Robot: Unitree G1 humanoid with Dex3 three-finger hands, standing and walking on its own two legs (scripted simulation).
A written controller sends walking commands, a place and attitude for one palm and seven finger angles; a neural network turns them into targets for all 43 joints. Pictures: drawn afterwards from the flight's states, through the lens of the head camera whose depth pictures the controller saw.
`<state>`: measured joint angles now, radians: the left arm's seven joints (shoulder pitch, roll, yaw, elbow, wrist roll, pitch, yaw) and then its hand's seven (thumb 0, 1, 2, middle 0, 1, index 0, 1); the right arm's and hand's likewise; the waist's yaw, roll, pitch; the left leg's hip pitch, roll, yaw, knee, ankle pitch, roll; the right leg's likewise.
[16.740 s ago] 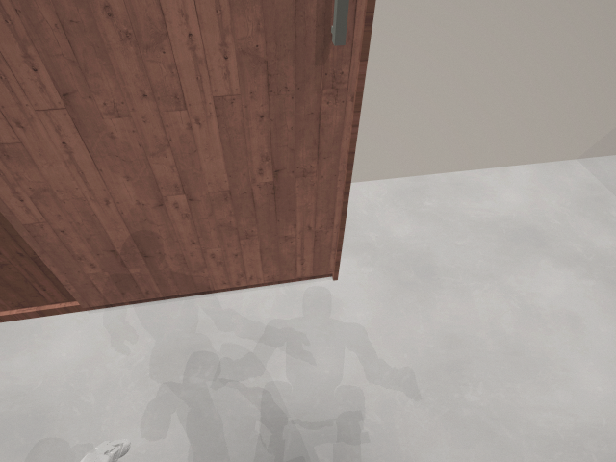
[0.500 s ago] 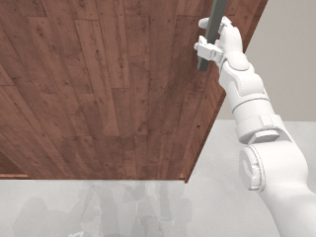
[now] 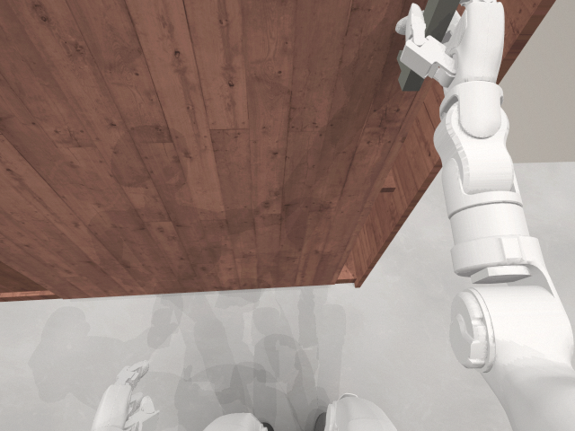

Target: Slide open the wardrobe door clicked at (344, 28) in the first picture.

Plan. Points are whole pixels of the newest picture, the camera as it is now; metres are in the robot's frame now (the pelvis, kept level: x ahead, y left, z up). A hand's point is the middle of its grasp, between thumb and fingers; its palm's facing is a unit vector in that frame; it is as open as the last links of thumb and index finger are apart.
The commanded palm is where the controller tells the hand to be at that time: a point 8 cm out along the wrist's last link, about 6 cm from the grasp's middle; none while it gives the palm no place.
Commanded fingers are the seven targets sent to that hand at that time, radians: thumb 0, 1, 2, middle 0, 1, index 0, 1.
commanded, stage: step sideways, sliding the door along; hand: right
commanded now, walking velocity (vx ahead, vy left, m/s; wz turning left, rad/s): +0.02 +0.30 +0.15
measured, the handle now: out of the picture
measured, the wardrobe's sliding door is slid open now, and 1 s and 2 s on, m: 0.08 0.36 0.60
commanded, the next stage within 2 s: stop walking and hold the door there in 1.76 s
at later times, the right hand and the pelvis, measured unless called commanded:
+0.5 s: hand (347, 42) +0.49 -0.03 +0.24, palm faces +0.33 +0.94 -0.09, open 6.5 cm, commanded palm +0.45 -0.01 +0.24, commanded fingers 0.00 -0.90 -0.90 0.45 1.40 0.45 1.40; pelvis +0.06 +0.17 -0.01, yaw -4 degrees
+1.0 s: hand (148, 43) +0.46 +0.18 +0.23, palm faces +0.21 +0.98 -0.06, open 6.7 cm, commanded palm +0.43 +0.20 +0.22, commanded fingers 0.00 -0.90 -0.90 0.45 1.40 0.45 1.40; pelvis +0.10 +0.33 +0.01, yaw -7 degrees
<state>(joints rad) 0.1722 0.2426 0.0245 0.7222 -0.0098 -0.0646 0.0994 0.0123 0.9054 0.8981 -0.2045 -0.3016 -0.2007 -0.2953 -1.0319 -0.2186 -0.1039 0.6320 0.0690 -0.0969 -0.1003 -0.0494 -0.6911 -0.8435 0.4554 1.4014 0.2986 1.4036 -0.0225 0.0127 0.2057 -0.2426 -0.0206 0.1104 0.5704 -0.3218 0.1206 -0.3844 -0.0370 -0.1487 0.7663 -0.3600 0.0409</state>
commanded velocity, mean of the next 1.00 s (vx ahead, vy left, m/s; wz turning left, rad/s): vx -0.23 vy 0.27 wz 0.20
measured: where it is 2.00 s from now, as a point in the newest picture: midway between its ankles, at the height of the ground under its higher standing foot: outside the picture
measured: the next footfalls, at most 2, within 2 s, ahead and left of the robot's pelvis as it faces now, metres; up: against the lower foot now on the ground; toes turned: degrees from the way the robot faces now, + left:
right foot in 0.04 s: +0.07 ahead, -0.14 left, +0.00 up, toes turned -9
left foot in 0.36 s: +0.12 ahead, +0.32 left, +0.00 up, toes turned +4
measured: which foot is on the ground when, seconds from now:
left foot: down 0.00-0.04, up 0.06-0.34, down 0.36-0.50, up 0.52-0.70, down 0.72-1.00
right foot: up 0.00-0.02, down 0.04-0.38, up 0.40-0.48, down 0.50-0.74, up 0.76-1.00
